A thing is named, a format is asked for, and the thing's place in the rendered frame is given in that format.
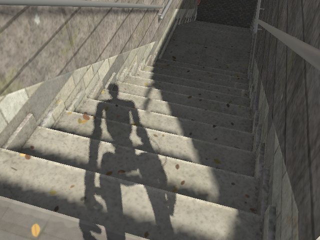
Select stairs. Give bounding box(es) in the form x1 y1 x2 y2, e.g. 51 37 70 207
0 58 263 240
180 20 252 36

